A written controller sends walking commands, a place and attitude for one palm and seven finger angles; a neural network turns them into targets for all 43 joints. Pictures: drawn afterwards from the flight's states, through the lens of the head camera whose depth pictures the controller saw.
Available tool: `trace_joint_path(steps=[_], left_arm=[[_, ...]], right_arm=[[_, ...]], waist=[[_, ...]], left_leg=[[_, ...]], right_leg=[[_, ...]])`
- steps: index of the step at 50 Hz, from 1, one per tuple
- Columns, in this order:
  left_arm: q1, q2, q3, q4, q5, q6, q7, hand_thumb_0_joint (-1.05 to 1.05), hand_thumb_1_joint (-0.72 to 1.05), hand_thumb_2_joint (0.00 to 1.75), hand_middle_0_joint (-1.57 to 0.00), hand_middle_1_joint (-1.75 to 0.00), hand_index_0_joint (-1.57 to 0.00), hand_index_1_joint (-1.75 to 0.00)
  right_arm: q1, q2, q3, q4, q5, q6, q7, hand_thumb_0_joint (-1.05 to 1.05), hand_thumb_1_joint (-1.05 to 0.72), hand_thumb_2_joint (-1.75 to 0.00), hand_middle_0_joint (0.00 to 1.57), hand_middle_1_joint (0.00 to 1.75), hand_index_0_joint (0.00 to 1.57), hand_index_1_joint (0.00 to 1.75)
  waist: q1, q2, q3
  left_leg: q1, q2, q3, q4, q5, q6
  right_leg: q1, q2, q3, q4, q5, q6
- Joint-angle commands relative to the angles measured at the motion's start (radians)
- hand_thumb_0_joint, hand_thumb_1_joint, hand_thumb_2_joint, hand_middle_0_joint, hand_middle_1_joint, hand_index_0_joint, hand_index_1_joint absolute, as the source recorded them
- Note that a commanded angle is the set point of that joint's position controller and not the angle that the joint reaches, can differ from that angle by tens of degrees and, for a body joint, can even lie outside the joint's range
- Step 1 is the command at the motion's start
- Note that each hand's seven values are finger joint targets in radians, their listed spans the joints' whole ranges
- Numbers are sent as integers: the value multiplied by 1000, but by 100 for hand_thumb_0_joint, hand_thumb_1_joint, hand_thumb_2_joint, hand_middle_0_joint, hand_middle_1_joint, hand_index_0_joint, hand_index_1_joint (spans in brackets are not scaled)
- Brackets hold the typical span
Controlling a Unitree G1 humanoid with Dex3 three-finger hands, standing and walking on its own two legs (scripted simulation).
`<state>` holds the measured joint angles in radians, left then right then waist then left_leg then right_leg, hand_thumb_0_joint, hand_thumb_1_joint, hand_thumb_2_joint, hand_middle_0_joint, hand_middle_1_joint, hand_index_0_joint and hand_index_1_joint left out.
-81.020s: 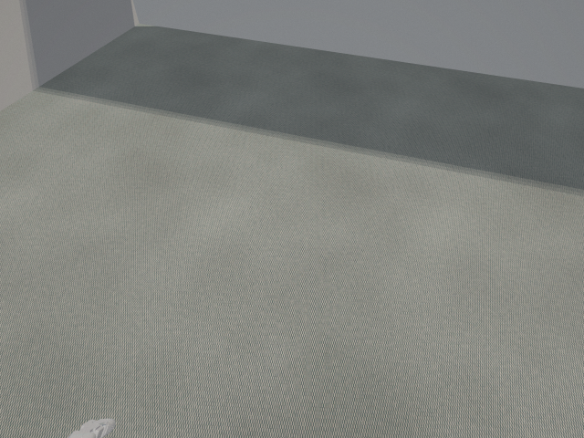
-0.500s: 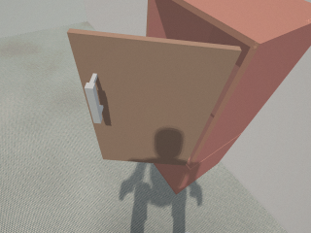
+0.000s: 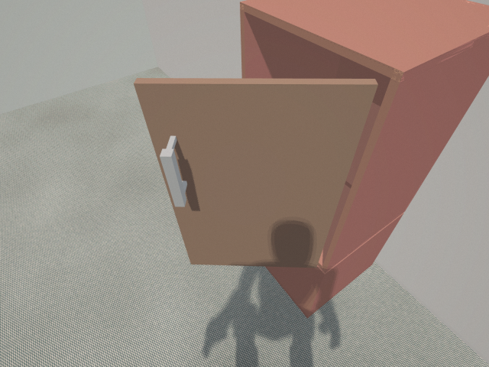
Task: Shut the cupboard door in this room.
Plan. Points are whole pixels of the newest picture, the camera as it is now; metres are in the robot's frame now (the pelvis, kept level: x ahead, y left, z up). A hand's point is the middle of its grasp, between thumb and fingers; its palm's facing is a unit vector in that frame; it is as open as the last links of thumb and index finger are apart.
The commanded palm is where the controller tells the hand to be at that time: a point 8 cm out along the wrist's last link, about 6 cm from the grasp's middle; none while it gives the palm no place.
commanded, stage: look again from close up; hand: left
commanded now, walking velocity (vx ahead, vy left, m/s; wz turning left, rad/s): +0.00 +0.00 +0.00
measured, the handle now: (176, 172) +0.44 +0.16 +0.08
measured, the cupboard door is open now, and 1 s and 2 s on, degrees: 53 53 53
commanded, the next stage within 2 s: raise the hand and make a fist in 0.62 s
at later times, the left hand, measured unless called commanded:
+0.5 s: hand out of the picture +0.02 +0.13 -0.17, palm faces +0.00 -0.98 -0.22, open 7.3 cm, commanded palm none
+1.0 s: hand (192, 307) +0.21 +0.10 +0.00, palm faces +0.09 -1.00 -0.02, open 6.8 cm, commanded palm +0.13 +0.16 -0.04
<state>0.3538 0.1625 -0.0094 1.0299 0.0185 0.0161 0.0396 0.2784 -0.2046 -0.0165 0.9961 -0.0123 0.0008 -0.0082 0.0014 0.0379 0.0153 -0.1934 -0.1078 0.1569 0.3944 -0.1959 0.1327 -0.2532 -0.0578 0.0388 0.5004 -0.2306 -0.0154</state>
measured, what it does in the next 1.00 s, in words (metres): shifts its weight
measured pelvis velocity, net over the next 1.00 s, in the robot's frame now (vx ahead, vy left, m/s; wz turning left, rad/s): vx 0.00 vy -0.09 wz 0.07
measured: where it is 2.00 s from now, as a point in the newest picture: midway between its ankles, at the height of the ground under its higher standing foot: outside the picture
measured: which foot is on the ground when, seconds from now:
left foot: down 0.00-1.00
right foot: down 0.00-1.00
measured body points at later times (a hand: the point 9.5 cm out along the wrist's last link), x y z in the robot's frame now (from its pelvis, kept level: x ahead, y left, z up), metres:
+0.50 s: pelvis +0.02 -0.04 +0.01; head +0.02 -0.05 +0.46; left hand +0.02 +0.18 -0.15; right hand +0.00 -0.25 -0.16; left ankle +0.03 +0.02 -0.74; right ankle +0.03 -0.16 -0.74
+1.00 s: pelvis +0.00 -0.09 -0.04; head +0.02 -0.09 +0.41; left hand +0.20 +0.16 +0.01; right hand +0.19 -0.35 -0.11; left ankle +0.03 +0.02 -0.74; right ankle +0.03 -0.16 -0.74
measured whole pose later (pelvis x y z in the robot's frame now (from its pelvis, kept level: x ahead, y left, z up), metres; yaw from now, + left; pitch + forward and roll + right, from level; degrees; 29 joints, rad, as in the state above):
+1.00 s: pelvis +0.00 -0.09 -0.04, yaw +4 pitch +7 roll +1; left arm 0.33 0.19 0.14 0.21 -0.26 -0.54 -0.22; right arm 0.22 -0.28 -0.05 0.65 0.01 -0.31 0.01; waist -0.04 -0.01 -0.12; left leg -0.62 -0.02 0.06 0.87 -0.39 0.03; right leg -0.62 0.00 -0.07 0.90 -0.42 -0.06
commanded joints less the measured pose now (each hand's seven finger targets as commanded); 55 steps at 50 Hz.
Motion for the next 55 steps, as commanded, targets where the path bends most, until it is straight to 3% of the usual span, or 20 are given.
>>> trace_joint_path(steps=[1,3,16,35,36,37,38,39,40,41,42,43,44,45,46,48,49,50,52,55], left_arm=[[19,95,19,-26,2,-21,6,0,90,90,-20,-30,-20,-30],[20,89,16,-14,0,-22,6,0,90,90,-20,-30,-20,-30],[-5,69,8,30,-6,-33,8,0,90,90,-20,-30,-20,-30],[-4,73,1,43,-10,-47,11,0,90,90,-20,-30,-20,-30],[57,102,5,80,10,-61,41,0,90,90,-20,-30,-20,-30],[-820,657,408,-1511,-115,-328,35,0,90,90,-20,-30,-20,-30],[-200,181,25,-1271,-143,-260,27,0,90,90,-22,-32,-22,-32],[41,13,-23,-1210,-198,-127,50,0,90,90,-24,-34,-24,-34],[-15,15,-15,-1041,-174,-107,67,0,90,90,-25,-36,-25,-36],[-94,18,7,-1056,-185,-157,54,0,90,90,-27,-38,-27,-38],[-58,45,60,-958,-187,-215,28,0,90,90,-29,-40,-29,-40],[52,40,95,-860,-208,-285,-12,0,90,90,-31,-42,-31,-42],[174,47,135,-780,-229,-359,-69,0,90,90,-33,-44,-33,-44],[226,18,130,-757,-254,-444,-137,0,90,90,-35,-46,-35,-46],[284,30,164,-762,-282,-529,-213,0,90,90,-36,-48,-36,-48],[262,95,199,-812,-309,-670,-368,0,90,90,-40,-52,-40,-52],[275,173,268,-791,-305,-686,-415,0,90,90,-42,-54,-42,-54],[254,185,261,-859,-311,-670,-443,0,90,90,-44,-56,-44,-56],[190,217,295,-1002,-349,-600,-447,0,90,90,-47,-60,-47,-60],[44,233,301,-1273,-362,-568,-382,0,90,90,-53,-66,-53,-66]], right_arm=[[23,-95,-17,-26,1,-26,-11,0,-90,-90,20,30,20,30],[35,-95,-15,-8,1,-29,-13,0,-90,-90,20,30,20,30],[77,-52,-4,76,4,-41,-17,0,-90,-90,20,30,20,30],[51,-30,7,111,7,-40,-21,0,-90,-90,20,30,20,30],[-15,-75,9,42,10,-42,-11,0,-90,-90,20,30,20,30],[78,-315,-47,-307,11,-219,-115,0,-90,-90,20,30,20,30],[-63,-150,7,-284,53,-283,-106,0,-90,-90,20,30,20,30],[-62,-153,5,-284,39,-330,-88,0,-90,-90,20,30,20,30],[-66,-135,17,-243,60,-349,-72,0,-90,-90,20,30,20,30],[-58,-174,-14,-293,47,-357,-55,0,-90,-90,20,30,20,30],[-63,-186,-30,-325,36,-365,-45,0,-90,-90,20,30,20,30],[-88,-183,-38,-358,24,-370,-35,0,-90,-90,20,30,20,30],[-107,-178,-51,-398,26,-372,-20,0,-90,-90,20,30,20,30],[-119,-168,-54,-430,19,-375,-8,0,-90,-90,20,30,20,30],[-122,-165,-64,-466,18,-369,4,0,-90,-90,20,30,20,30],[-142,-176,-75,-531,24,-361,20,0,-90,-90,20,30,20,30],[-132,-178,-85,-548,36,-350,27,0,-90,-90,20,30,20,30],[-161,-182,-77,-596,43,-341,26,0,-90,-90,20,30,20,30],[-182,-171,-73,-656,56,-317,8,0,-90,-90,20,30,20,30],[-135,-154,-64,-680,48,-297,-18,0,-90,-90,20,30,20,30]], waist=[[-2,-43,62],[-4,-24,52],[-7,-44,40],[-12,-51,52],[22,-186,59],[-169,-72,-329],[-20,290,-508],[-11,348,-410],[-62,105,-92],[-89,16,50],[-85,-89,81],[-46,-224,80],[-2,-253,48],[22,-319,-5],[49,-346,-56],[46,-245,-131],[60,-167,-164],[72,-82,-206],[72,-50,-264],[23,9,-317]], left_leg=[[-34,246,-301,-224,-204,-119],[-14,246,-295,-227,-180,-123],[8,225,-242,-179,-56,-93],[58,210,-189,-113,63,-92],[-36,251,-174,80,184,-110],[243,170,-216,37,258,-83],[305,147,-135,59,379,-114],[257,170,-177,34,417,-167],[57,160,-209,29,219,-159],[-69,138,-235,66,11,-145],[-179,119,-238,117,-122,-133],[-279,102,-224,186,-177,-127],[-337,83,-198,254,-169,-132],[-407,71,-181,333,-166,-137],[-477,62,-167,397,-170,-144],[-572,48,-149,509,-183,-146],[-591,49,-142,543,-171,-143],[-606,42,-130,555,-170,-132],[-614,42,-123,575,-185,-119],[-578,67,-153,619,-155,-103]], right_leg=[[-39,-16,30,-44,-17,-28],[-41,-17,32,-44,-6,-26],[11,-39,46,-97,69,-22],[16,-44,79,-151,120,-26],[44,-77,50,-115,335,0],[45,34,4,24,281,15],[2,83,-71,18,117,-18],[-1,79,-108,64,16,-17],[-126,70,-116,65,-34,-3],[-187,64,-127,26,-38,-6],[-255,55,-135,27,-97,-6],[-309,51,-126,51,-199,-4],[-326,43,-100,81,-254,-10],[-352,33,-72,138,-282,-10],[-346,24,-32,182,-281,-9],[-337,-2,47,267,-210,-10],[-328,-13,82,292,-179,-14],[-324,-13,103,306,-190,-12],[-301,-16,150,284,-247,4],[-339,-3,164,285,-218,32]])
